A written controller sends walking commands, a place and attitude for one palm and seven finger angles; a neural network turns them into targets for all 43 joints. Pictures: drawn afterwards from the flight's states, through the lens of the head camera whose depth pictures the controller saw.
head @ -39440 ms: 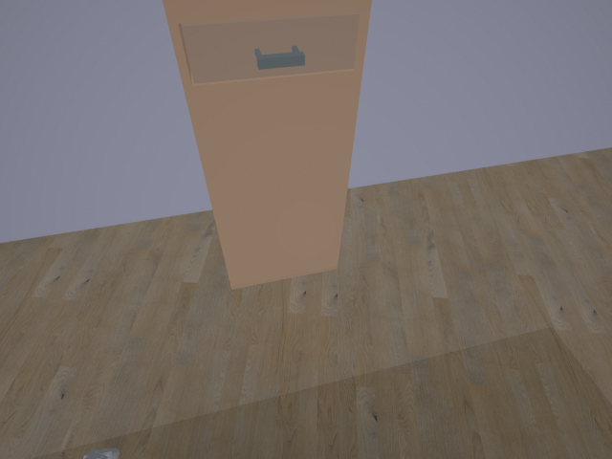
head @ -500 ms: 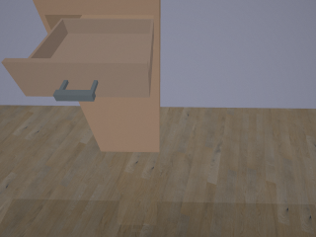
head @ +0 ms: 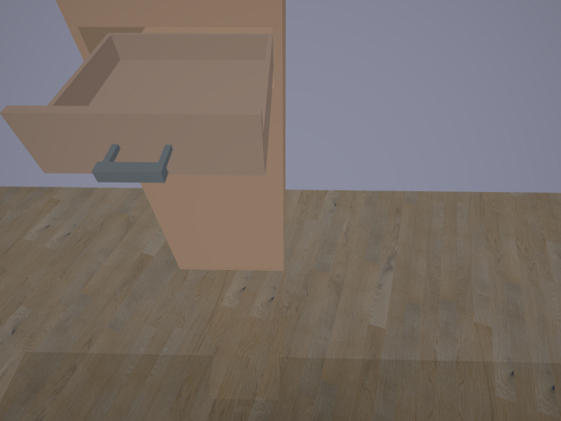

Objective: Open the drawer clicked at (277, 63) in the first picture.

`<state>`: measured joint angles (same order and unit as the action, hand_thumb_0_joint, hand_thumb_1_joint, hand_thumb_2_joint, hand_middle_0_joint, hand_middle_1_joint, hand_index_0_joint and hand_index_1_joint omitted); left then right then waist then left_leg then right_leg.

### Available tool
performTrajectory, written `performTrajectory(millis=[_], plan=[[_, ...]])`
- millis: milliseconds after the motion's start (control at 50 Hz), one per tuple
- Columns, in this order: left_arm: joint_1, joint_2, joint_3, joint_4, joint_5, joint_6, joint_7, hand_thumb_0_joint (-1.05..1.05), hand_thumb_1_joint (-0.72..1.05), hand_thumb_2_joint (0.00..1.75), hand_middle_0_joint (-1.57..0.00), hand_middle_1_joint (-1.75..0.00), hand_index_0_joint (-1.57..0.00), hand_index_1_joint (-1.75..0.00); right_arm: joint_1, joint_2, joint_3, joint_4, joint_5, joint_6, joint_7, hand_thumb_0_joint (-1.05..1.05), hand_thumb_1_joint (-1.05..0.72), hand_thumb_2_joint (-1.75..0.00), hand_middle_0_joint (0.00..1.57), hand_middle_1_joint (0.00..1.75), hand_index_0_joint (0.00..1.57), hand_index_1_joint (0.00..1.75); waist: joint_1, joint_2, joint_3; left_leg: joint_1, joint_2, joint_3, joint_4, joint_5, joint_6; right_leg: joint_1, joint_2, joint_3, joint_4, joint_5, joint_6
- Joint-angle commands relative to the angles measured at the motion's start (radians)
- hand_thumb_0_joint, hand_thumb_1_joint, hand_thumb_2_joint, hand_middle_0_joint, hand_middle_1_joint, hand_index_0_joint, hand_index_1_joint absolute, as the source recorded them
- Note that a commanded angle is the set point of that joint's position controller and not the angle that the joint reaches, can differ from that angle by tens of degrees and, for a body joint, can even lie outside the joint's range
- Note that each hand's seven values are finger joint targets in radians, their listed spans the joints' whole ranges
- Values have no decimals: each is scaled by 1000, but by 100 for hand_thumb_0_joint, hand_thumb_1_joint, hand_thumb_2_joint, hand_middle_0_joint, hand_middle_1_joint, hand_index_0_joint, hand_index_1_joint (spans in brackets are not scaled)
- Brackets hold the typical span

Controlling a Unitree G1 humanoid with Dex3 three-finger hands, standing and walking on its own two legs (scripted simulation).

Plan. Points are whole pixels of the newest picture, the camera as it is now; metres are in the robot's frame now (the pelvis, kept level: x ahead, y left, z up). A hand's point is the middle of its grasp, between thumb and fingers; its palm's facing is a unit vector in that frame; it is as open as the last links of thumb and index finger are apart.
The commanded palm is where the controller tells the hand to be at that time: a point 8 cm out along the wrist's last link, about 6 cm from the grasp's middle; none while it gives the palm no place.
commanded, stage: stand and wait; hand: left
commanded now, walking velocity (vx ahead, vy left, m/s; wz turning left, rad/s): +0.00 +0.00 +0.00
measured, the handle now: (135, 161) +0.45 +0.25 +0.12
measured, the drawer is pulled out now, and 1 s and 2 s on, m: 0.30 0.30 0.30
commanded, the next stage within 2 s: none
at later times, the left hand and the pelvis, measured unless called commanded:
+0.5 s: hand out of the picture +0.06 +0.22 -0.16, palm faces -0.01 -0.96 -0.29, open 7.4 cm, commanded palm none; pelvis +0.00 +0.00 +0.00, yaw +0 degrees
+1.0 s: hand out of the picture +0.07 +0.23 -0.16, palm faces -0.02 -0.96 -0.30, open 7.4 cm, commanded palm none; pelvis +0.01 +0.00 +0.00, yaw +0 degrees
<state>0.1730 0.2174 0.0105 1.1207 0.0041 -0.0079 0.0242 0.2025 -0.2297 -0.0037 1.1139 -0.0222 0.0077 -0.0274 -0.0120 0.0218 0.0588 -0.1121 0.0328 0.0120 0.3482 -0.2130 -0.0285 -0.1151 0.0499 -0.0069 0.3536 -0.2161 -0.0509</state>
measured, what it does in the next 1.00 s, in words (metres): stands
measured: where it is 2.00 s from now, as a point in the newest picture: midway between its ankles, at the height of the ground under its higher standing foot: outside the picture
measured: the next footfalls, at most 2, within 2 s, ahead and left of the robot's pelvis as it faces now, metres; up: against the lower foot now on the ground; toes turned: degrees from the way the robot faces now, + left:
none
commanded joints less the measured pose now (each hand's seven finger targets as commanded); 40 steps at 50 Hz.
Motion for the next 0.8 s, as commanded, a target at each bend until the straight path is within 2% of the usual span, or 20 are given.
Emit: performTrajectory(millis=[0, 100, 200, 280, 340, 360, 460, 540, 600, 780], plan=[[16, 174, 31, -38, 2, -21, 7, 0, 90, 90, -20, -30, -20, -30, 36, -144, -28, -29, 3, -9, -6, 0, -90, -90, 20, 30, 20, 30, -6, -26, -34, 15, 83, -55, -36, 156, 42, -17, -147, 112, -68, 229, 5], [6, 180, 32, -41, 2, -22, 6, 0, 90, 90, -20, -30, -20, -30, 22, -152, -29, -32, 2, -10, -6, 0, -90, -90, 20, 30, 20, 30, -5, -9, -34, 19, 84, -55, -39, 172, 41, -14, -150, 111, -67, 246, 4], [-2, 195, 34, -46, 1, -25, 7, 0, 90, 90, -20, -30, -20, -30, 13, -164, -31, -36, 4, -12, -6, 0, -90, -90, 20, 30, 20, 30, -4, -22, -53, 33, 87, -54, -35, 201, 40, 7, -154, 107, -61, 302, 5], [-8, 204, 33, -47, 1, -24, 5, 0, 90, 90, -20, -30, -20, -30, 7, -171, -31, -34, 3, -10, -5, 0, -90, -90, 20, 30, 20, 30, -4, -13, -46, 32, 88, -53, -42, 179, 40, 4, -154, 111, -72, 273, 5], [-11, 208, 35, -49, 1, -25, 6, 0, 90, 90, -20, -30, -20, -30, 8, -173, -32, -33, 5, -9, -4, 0, -90, -90, 20, 30, 20, 30, -4, -28, -48, 28, 89, -51, -45, 165, 41, 13, -151, 109, -80, 255, 7], [-17, 210, 33, -47, 1, -24, 5, 0, 90, 90, -20, -30, -20, -30, 2, -177, -32, -31, 4, -9, -4, 0, -90, -90, 20, 30, 20, 30, -6, -15, -42, 26, 87, -55, -48, 159, 39, 4, -150, 118, -80, 245, 6], [-21, 218, 33, -47, 1, -24, 4, 0, 90, 90, -20, -30, -20, -30, -6, -186, -31, -31, 5, -10, -3, 0, -90, -90, 20, 30, 20, 30, -5, -8, -45, 29, 89, -56, -52, 163, 39, 8, -152, 117, -81, 245, 6], [-23, 222, 35, -48, 1, -26, 4, 0, 90, 90, -20, -30, -20, -30, -3, -189, -31, -34, 6, -10, -4, 0, -90, -90, 20, 30, 20, 30, -4, -30, -58, 36, 93, -53, -49, 175, 42, 21, -152, 108, -85, 257, 7], [-24, 226, 32, -45, 0, -26, 4, 0, 90, 90, -20, -30, -20, -30, -14, -200, -32, -34, 4, -12, -5, 0, -90, -90, 20, 30, 20, 30, -6, -12, -72, 56, 94, -55, -46, 207, 40, 17, -156, 114, -75, 295, 5], [-35, 231, 31, -46, 1, -24, 3, 0, 90, 90, -20, -30, -20, -30, -24, -203, -31, -32, 4, -11, -2, 0, -90, -90, 20, 30, 20, 30, -5, -15, -53, 45, 94, -59, -60, 187, 40, 14, -155, 111, -84, 260, 8]])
